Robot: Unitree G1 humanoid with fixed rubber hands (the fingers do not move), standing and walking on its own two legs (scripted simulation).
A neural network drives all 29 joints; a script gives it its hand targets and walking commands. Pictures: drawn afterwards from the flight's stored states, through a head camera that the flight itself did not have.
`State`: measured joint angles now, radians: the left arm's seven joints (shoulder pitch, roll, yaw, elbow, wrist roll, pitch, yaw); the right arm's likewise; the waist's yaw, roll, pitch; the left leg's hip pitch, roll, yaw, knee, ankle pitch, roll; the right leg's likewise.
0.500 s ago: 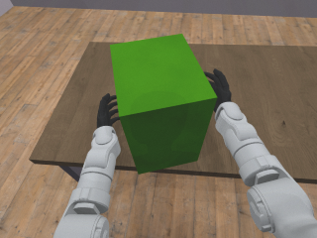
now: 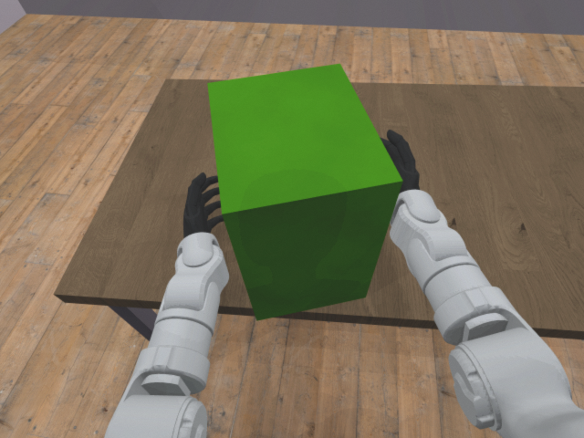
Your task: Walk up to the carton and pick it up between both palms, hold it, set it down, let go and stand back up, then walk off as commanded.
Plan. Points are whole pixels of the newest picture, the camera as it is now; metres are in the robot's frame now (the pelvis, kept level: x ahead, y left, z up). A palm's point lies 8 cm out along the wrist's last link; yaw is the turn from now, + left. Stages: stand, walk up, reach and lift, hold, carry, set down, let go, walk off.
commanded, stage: reach and lift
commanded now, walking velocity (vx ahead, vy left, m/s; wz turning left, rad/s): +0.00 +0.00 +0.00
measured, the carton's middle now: (295, 202) +0.44 +0.07 +0.05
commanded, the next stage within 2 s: none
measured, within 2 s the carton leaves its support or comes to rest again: leaves its support in 0.74 s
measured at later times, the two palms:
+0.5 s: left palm (203, 230) +0.37 +0.19 +0.07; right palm (402, 188) +0.44 -0.08 +0.10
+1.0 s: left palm (198, 220) +0.37 +0.18 +0.10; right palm (410, 171) +0.43 -0.08 +0.14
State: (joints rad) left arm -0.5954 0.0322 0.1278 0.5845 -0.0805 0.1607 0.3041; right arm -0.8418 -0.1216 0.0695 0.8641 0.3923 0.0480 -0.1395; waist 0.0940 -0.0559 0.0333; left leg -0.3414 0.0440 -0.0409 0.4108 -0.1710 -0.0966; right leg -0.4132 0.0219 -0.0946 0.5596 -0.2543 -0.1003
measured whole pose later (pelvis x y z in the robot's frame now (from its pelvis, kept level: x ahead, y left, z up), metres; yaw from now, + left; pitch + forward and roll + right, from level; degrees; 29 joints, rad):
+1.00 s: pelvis +0.00 +0.00 +0.00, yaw +0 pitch +6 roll +3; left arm -0.60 0.01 0.14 0.58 0.00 0.29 0.27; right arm -0.84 -0.11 0.07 0.86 0.23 0.10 -0.16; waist 0.09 -0.04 -0.10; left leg -0.34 0.05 -0.04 0.42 -0.17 -0.10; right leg -0.41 0.03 -0.09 0.56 -0.25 -0.10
